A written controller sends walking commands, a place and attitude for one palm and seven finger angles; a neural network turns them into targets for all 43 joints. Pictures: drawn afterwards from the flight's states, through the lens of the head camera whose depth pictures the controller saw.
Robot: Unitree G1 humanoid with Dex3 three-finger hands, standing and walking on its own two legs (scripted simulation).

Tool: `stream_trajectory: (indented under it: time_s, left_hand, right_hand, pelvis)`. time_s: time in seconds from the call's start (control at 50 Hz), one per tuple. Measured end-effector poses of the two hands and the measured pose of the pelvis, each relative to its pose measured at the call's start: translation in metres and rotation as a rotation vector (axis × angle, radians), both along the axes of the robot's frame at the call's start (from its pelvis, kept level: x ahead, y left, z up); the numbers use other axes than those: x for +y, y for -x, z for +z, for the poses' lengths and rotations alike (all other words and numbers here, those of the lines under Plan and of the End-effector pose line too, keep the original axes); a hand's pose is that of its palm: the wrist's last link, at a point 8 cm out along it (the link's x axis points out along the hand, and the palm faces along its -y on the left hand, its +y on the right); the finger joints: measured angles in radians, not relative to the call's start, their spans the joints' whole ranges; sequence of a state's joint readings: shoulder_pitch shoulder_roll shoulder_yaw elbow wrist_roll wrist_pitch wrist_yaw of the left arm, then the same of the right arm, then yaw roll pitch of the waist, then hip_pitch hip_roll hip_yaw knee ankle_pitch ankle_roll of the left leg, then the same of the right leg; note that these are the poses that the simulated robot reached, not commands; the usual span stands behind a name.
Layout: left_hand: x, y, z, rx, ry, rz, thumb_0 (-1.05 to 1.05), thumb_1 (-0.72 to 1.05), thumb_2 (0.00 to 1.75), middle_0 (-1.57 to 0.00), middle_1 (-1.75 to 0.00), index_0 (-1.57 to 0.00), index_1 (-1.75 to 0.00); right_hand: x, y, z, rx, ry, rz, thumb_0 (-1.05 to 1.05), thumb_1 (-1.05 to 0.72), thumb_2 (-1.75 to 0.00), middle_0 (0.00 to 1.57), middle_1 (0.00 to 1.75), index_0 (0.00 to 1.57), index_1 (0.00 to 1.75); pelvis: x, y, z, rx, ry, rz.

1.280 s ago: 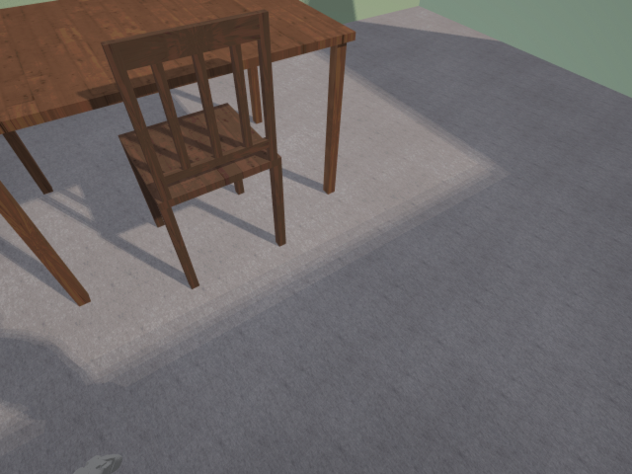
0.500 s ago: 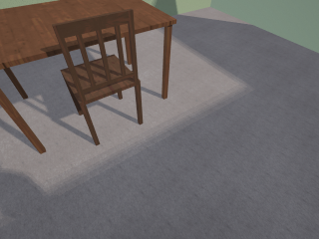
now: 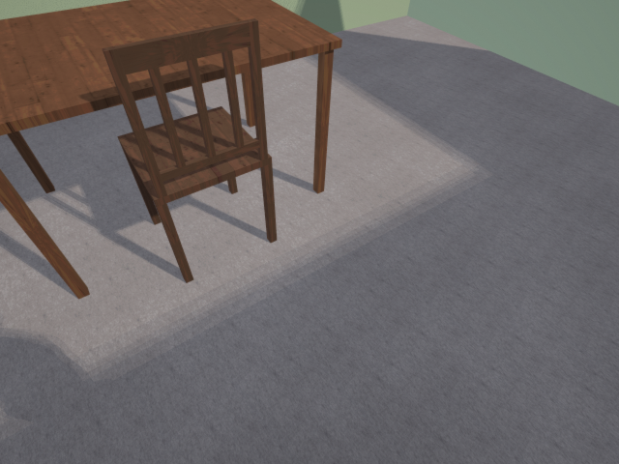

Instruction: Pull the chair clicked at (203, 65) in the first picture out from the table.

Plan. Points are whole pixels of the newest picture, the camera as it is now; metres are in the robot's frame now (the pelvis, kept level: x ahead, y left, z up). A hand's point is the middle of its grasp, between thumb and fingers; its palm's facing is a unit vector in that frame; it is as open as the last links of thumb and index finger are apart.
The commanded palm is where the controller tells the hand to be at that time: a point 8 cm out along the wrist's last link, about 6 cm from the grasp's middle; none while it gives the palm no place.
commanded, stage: look at it before walking up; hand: left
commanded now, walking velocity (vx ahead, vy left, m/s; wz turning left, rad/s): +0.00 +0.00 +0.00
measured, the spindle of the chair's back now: (202, 111) +1.01 +0.36 -0.09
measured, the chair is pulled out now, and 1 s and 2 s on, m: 0.00 0.00 0.00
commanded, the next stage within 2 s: walk to a spot facing it in 0.26 s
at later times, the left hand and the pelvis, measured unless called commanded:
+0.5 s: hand out of the picture +0.07 +0.23 -0.17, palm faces -0.04 -0.95 -0.30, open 7.4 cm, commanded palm none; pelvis +0.01 +0.00 +0.00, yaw -2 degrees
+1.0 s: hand out of the picture +0.13 +0.15 -0.17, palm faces -0.19 -0.97 -0.18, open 7.4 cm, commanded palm none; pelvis +0.13 -0.03 +0.00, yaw -16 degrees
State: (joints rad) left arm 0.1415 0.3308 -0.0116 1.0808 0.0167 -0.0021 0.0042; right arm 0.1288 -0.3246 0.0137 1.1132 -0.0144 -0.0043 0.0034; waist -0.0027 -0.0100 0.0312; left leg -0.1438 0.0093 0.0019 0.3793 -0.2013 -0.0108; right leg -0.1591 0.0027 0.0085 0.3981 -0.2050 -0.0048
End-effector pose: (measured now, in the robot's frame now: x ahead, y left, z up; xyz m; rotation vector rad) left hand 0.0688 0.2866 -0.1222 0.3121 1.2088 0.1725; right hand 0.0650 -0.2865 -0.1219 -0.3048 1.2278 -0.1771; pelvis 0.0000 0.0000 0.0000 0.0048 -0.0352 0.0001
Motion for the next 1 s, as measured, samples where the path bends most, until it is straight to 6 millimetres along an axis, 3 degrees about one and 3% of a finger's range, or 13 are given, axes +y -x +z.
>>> stream_trajectory:
  time_s: [0.46, 0.64, 0.74, 0.78, 0.86, 1.0]
  left_hand:
    - [-0.002, 0.003, -0.005, 0.029, 0.006, 0.013, 0.01, 0.90, 0.90, -0.21, -0.30, -0.20, -0.30]
    - [-0.034, 0.005, -0.026, 0.140, 0.088, -0.016, 0.01, 0.91, 0.90, -0.20, -0.30, -0.20, -0.30]
    - [-0.063, -0.023, -0.033, 0.133, 0.105, -0.059, 0.01, 0.91, 0.90, -0.21, -0.30, -0.20, -0.30]
    - [-0.071, -0.032, -0.034, 0.105, 0.107, -0.044, 0.01, 0.91, 0.90, -0.21, -0.30, -0.20, -0.30]
    - [-0.085, -0.039, -0.026, 0.136, 0.116, -0.048, 0.01, 0.91, 0.90, -0.21, -0.30, -0.20, -0.30]
    - [-0.086, -0.066, -0.018, 0.242, 0.127, -0.101, 0.01, 0.90, 0.90, -0.21, -0.30, -0.20, -0.30]
  right_hand:
    - [0.004, -0.008, -0.001, -0.001, 0.000, -0.004, 0.01, -0.91, -0.90, 0.20, 0.30, 0.20, 0.30]
    - [0.024, 0.020, -0.024, 0.021, -0.075, -0.136, 0.01, -0.91, -0.90, 0.20, 0.30, 0.20, 0.30]
    - [0.019, 0.044, -0.045, 0.103, -0.114, -0.225, 0.01, -0.91, -0.90, 0.21, 0.30, 0.20, 0.30]
    - [0.017, 0.044, -0.047, 0.149, -0.121, -0.234, 0.01, -0.91, -0.90, 0.20, 0.30, 0.20, 0.30]
    - [0.011, 0.009, -0.034, 0.112, -0.124, -0.248, 0.01, -0.91, -0.90, 0.20, 0.30, 0.20, 0.30]
    - [0.007, -0.098, -0.009, -0.115, -0.122, -0.272, 0.01, -0.91, -0.90, 0.20, 0.30, 0.20, 0.30]
  pelvis:
    - [0.001, -0.007, -0.001, 0.005, 0.003, -0.017]
    - [-0.004, -0.035, -0.013, 0.022, -0.008, -0.117]
    - [-0.021, -0.058, -0.025, 0.018, 0.000, -0.164]
    - [-0.027, -0.067, -0.026, 0.015, 0.011, -0.165]
    - [-0.032, -0.088, -0.014, 0.024, 0.011, -0.200]
    - [-0.027, -0.133, -0.003, 0.049, 0.004, -0.279]
